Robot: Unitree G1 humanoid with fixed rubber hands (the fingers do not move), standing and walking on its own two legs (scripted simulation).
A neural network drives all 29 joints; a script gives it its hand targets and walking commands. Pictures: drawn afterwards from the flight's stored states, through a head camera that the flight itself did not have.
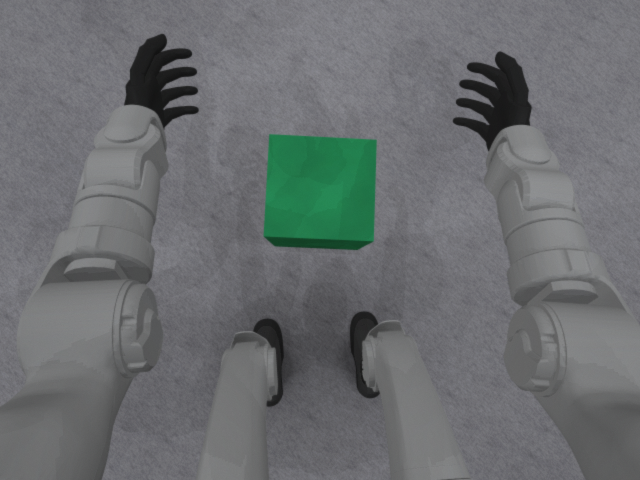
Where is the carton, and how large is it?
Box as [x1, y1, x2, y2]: [264, 134, 376, 249]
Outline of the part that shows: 269,134 264,236 274,245 278,246 357,249 373,241 376,140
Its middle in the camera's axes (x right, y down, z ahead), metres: +0.00 -0.09 +0.87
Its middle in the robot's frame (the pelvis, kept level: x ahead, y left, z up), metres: +0.51 -0.03 -0.52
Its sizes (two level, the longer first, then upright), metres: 0.210 0.200 0.250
